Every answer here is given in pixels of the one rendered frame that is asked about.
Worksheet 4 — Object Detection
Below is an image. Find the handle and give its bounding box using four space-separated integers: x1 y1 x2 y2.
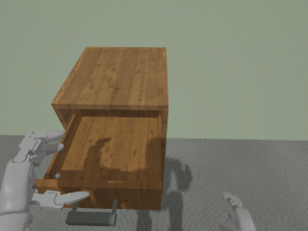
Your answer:
65 199 118 227

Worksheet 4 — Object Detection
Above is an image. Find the drawer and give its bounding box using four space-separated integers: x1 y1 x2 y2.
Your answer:
36 109 162 210

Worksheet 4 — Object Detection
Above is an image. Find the left robot hand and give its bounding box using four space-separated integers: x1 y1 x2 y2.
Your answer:
0 130 90 214

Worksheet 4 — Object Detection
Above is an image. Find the right robot hand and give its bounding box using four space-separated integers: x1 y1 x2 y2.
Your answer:
218 191 257 231

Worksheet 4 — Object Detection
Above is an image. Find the left robot forearm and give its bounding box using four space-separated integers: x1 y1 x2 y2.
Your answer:
0 211 33 231

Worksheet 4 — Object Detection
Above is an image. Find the cabinet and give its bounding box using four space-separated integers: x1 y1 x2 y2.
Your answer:
51 46 169 194

